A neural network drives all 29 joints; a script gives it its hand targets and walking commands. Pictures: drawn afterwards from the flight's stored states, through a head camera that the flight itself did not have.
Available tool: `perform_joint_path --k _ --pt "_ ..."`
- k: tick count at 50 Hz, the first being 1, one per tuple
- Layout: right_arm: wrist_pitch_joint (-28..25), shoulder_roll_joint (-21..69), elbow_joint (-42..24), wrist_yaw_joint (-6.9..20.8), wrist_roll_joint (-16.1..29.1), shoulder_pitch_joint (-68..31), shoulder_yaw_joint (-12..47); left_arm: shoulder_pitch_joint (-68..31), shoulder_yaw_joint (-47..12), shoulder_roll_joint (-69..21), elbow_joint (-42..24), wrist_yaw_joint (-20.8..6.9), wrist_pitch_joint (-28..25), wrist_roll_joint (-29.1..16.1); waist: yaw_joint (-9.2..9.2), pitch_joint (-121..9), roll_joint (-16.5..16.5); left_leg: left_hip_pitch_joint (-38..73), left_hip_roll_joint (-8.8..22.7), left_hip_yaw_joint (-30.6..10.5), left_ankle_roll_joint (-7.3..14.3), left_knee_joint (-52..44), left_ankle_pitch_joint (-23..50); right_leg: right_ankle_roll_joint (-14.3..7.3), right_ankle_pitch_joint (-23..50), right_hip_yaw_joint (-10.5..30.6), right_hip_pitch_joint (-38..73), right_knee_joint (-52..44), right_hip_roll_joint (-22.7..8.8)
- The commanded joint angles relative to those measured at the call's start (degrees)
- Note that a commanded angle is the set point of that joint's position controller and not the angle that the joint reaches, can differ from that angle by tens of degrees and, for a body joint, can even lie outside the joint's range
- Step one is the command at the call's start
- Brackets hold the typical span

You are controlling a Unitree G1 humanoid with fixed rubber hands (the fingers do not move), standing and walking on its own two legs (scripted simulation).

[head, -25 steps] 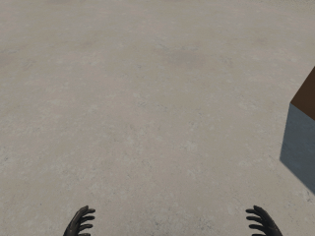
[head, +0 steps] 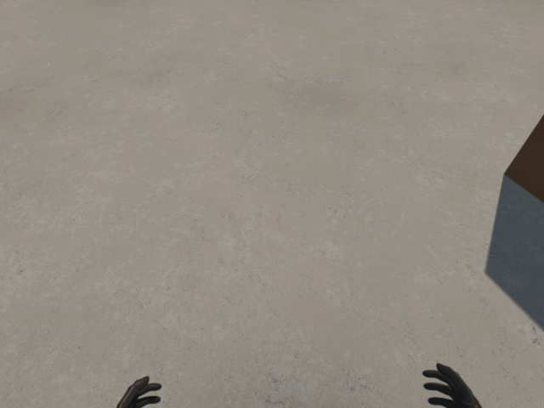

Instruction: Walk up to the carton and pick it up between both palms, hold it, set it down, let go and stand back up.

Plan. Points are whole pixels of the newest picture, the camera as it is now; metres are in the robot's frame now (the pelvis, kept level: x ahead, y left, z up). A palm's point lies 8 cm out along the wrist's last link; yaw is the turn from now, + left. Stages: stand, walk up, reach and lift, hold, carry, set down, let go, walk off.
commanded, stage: stand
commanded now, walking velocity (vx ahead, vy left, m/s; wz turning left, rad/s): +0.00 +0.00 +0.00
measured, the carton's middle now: out of the picture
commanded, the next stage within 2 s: walk up in 0.36 s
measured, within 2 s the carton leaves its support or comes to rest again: neither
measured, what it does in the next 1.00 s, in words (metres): steps to the right, turning right: right foot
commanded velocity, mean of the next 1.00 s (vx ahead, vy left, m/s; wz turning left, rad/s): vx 0.00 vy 0.00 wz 0.00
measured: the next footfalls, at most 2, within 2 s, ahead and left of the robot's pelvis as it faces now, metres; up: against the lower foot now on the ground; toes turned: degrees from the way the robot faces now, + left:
right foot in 0.86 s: +0.12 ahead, -0.26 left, +0.00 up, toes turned -27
left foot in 1.18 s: +0.28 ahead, -0.11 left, +0.00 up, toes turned -22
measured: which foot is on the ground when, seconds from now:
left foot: down 0.00-0.88, up 0.90-1.00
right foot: down 0.00-0.58, up 0.60-0.84, down 0.86-1.00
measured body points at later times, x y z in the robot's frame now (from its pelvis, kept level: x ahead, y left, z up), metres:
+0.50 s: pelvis +0.00 -0.01 +0.00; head +0.01 -0.01 +0.45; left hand +0.14 +0.25 -0.10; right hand +0.15 -0.26 -0.10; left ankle +0.01 +0.12 -0.73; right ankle +0.02 -0.13 -0.73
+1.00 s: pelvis +0.07 -0.12 -0.03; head +0.06 -0.15 +0.42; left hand +0.30 +0.14 -0.08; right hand +0.09 -0.49 -0.10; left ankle +0.06 +0.04 -0.67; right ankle +0.09 -0.24 -0.73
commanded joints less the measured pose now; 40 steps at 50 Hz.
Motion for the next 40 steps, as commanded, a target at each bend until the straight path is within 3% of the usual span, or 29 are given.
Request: perform_joint_path --k 1,2,4,5,6,7,8,9,11,12,14,15,16,19,21,22,23,25,26,27,28,29,30,31,33,34,38,39,40 --pt "-1.2 -8.0 -5.4 0.1 0.4 -1.5 -2.2 -2.8 2.0 8.6 -4.8 -0.4 -1.3 -0.1 -1.72 -3.2 2.1 1.0 4.6 -4.5 0.7 -8.9 2.0 -2.4 3.8 4.9 -1.8 -9.1 -4.1" --pt "-1.1 -8.5 -5.2 0.1 0.3 -1.7 -2.1 -1.4 2.9 10.3 -4.8 0.2 -1.1 0.0 -0.6 -1.8 -2.4 -2.3 5.2 -5.9 1.5 -10.0 1.2 -1.7 4.6 3.4 -0.2 -6.6 -2.8" --pt "-2.0 -10.6 -6.4 -0.1 0.0 -4.0 -2.5 -4.2 2.2 7.6 -5.7 -0.6 -1.1 -0.2 -0.06 -6.6 1.0 0.2 5.6 -5.6 2.3 -10.5 2.1 -2.2 6.6 3.3 1.9 -7.8 -3.1" --pt "-2.0 -11.7 -6.0 -0.2 0.2 -2.1 -3.1 -4.0 2.6 10.7 -5.7 0.0 -1.0 0.1 -1.04 -4.5 -2.0 1.8 5.4 -5.6 1.2 -9.5 5.2 -2.0 6.1 3.4 -2.0 -7.9 -3.8" --pt "-2.0 -10.9 -6.4 0.2 0.2 -2.2 -2.7 -0.4 3.0 10.9 -4.8 0.1 -1.3 -0.1 0.58 -4.6 1.1 0.1 5.8 -5.4 1.3 -11.1 1.7 -1.9 4.3 4.2 -0.5 -7.4 -3.7" --pt "-1.8 -6.4 -5.0 0.1 -0.1 -3.0 -1.1 -0.2 3.0 8.8 -3.2 0.1 -1.1 -0.2 0.7 -3.2 3.7 -1.2 5.7 -6.6 1.6 -12.5 2.6 -2.3 4.4 4.2 0.5 -6.5 -2.8" --pt "-1.8 -8.2 -5.6 0.2 0.1 -2.4 -1.5 0.4 2.9 8.9 -3.4 0.5 -1.2 -0.1 0.87 -5.2 -0.2 -0.9 6.5 -7.3 2.1 -12.3 1.8 -1.1 6.9 2.5 2.2 -6.2 -2.6" --pt "-1.6 -7.7 -4.9 0.2 0.6 -1.6 -1.9 -3.0 2.9 10.2 -4.1 0.4 -1.6 0.3 -0.5 -4.3 -1.1 1.1 4.5 -4.9 1.1 -9.5 5.4 -2.3 5.0 4.9 -1.2 -7.6 -3.8" --pt "-2.0 -8.8 -6.1 -0.4 -0.1 -3.1 -2.5 -1.6 2.6 8.5 -4.1 0.1 -1.9 0.5 -0.26 -4.5 0.8 2.3 4.7 -4.5 1.5 -8.6 6.6 -3.5 5.4 5.9 -0.9 -9.1 -4.4" --pt "-1.9 -7.9 -5.5 -0.5 -0.3 -3.6 -2.1 -2.5 3.2 8.6 -3.9 0.2 -2.1 0.2 0.66 -3.9 -0.9 1.5 4.8 -4.0 1.2 -7.9 7.3 -3.5 6.1 5.9 -0.1 -9.6 -4.7" --pt "-1.9 -7.9 -6.0 -0.3 0.4 -2.5 -2.0 -2.8 2.9 9.1 -3.8 -0.1 -2.1 0.3 -0.76 -6.5 -0.9 3.5 5.1 -4.2 1.7 -7.9 8.4 -3.8 9.2 5.9 0.5 -8.2 -4.7" --pt "-2.0 -7.2 -5.2 0.4 0.1 -1.1 -1.9 -1.8 3.1 8.0 -3.0 -0.1 -1.7 -0.1 0.03 -5.9 -0.5 1.7 5.5 -5.2 1.8 -8.6 6.5 -3.3 7.4 5.5 1.2 -8.9 -4.6" --pt "-1.8 -7.3 -5.1 0.3 0.4 -2.5 -1.6 -3.4 3.1 9.2 -3.8 -0.1 -1.9 -0.3 -0.74 -5.3 -4.4 2.5 5.8 -5.0 2.4 -7.8 8.1 -2.6 9.4 4.3 0.2 -9.5 -4.4" --pt "-1.1 -6.4 -4.5 0.3 -0.3 -2.9 -1.4 -0.2 3.0 8.5 -2.6 0.2 -1.4 0.0 1.43 -4.0 -2.0 1.1 4.2 -3.3 1.2 -7.9 8.5 -3.1 6.0 5.6 0.7 -9.4 -4.7" --pt "-1.4 -7.6 -3.6 0.0 -0.1 -1.3 -1.9 -3.2 3.1 8.3 -3.3 0.1 -1.3 0.2 -0.96 -4.6 -0.2 3.0 4.5 -2.8 1.5 -7.1 9.6 -3.6 9.9 6.3 0.5 -8.6 -5.1" --pt "-1.3 -8.9 -4.3 0.0 -0.4 -2.5 -2.7 -1.9 3.1 8.6 -3.2 0.2 -1.0 -0.2 -0.31 -4.3 -1.5 2.4 5.0 -3.7 1.8 -7.2 8.7 -3.1 8.7 5.6 -0.1 -8.7 -4.4" --pt "-1.2 -7.8 -3.3 0.0 -0.1 -0.2 -2.0 -2.4 2.9 8.0 -3.1 -0.1 -1.3 -0.3 -0.64 -3.6 1.8 0.5 4.8 -3.4 1.1 -7.7 7.4 -2.6 7.3 6.6 2.0 -10.0 -4.8" --pt "-1.5 -8.2 -2.5 -0.6 0.1 0.2 -2.1 -2.9 3.5 9.7 -2.6 0.2 -1.5 -0.1 -0.95 -3.3 -2.1 2.5 5.0 -4.1 1.0 -8.8 9.3 -3.2 7.4 6.2 0.2 -9.6 -4.5" --pt "-1.7 -10.9 -2.6 -0.3 0.3 -0.6 -2.9 -3.1 3.3 9.1 -3.1 0.1 -1.9 0.1 -0.3 -1.8 0.7 1.1 5.5 -4.9 1.5 -9.8 8.0 -2.9 8.8 5.1 1.0 -8.7 -4.2" --pt "-1.4 -8.1 -1.6 0.2 -0.1 -1.1 -1.8 -1.1 4.2 10.2 -2.0 0.1 -1.6 0.0 0.17 -2.5 -0.5 0.9 5.8 -5.2 2.2 -9.8 8.4 -2.3 9.2 4.5 2.1 -8.0 -3.7" --pt "-2.7 -20.9 -2.3 -1.2 -1.3 7.5 -6.5 -3.5 4.9 16.2 -7.3 -2.3 0.2 0.9 -3.74 -7.8 2.5 16.6 10.6 -7.7 5.7 -11.3 -5.6 -5.8 -7.2 8.2 -16.1 -0.3 -0.2" --pt "-3.1 -24.7 -0.2 -1.6 -2.0 12.7 -7.7 -7.3 5.1 14.0 -8.5 -3.5 1.1 0.2 -6.44 -6.4 9.8 23.6 21.7 -17.3 10.6 -20.5 -16.3 -3.4 -8.3 -1.4 -27.5 11.2 1.3" --pt "-3.6 -24.6 0.2 -2.4 -3.0 13.9 -8.1 -11.4 5.6 14.8 -10.7 -3.6 1.1 1.7 -8.22 -3.2 8.0 24.0 29.9 -26.2 15.2 -22.4 -14.7 -2.3 -9.2 2.6 -36.6 20.0 -3.1" --pt "-4.6 -24.5 -1.1 -3.2 -3.2 12.8 -7.7 -11.1 5.8 15.6 -11.4 -3.7 1.2 1.6 -6.78 -0.4 6.2 19.4 33.2 -25.1 15.9 -22.1 -8.7 -1.6 -9.0 6.4 -37.4 25.6 -6.8" --pt "-5.8 -21.4 -4.3 -3.8 -4.2 6.1 -7.2 -7.5 6.0 15.1 -10.3 -4.9 1.5 2.2 -2.76 -1.9 2.9 14.8 30.5 -17.5 14.4 -22.7 -9.2 -1.5 -6.2 7.7 -31.3 28.7 -10.0" --pt "-6.0 -21.3 -3.9 -3.7 -2.9 1.8 -6.8 -3.8 6.8 15.2 -8.6 -5.5 1.8 2.0 -0.1 -0.5 3.5 11.2 29.3 -14.6 13.9 -23.9 -11.4 -1.1 -4.9 7.6 -29.0 30.4 -10.4" --pt "-6.5 -24.7 -6.6 -3.6 -4.0 0.3 -8.2 -4.7 6.2 14.5 -8.7 -8.5 2.6 0.8 0.8 4.8 8.4 -0.3 25.0 1.3 10.7 -23.0 -15.4 -1.8 -2.8 2.8 -18.0 14.2 -11.5" --pt "-6.5 -25.1 -7.5 -3.4 -4.0 -2.1 -8.2 -2.4 6.5 16.1 -8.3 -8.7 2.5 0.5 2.43 4.1 9.7 -2.2 22.7 6.8 8.3 -22.3 -15.1 -2.2 -2.0 0.3 -12.6 12.1 -10.8" --pt "-6.0 -25.3 -7.1 -3.0 -4.1 -3.1 -8.2 0.4 6.9 16.9 -8.3 -8.3 2.2 0.4 3.62 1.9 9.0 -2.1 23.0 8.3 8.3 -18.6 -17.6 -3.1 -0.2 -2.5 -7.5 10.2 -8.9"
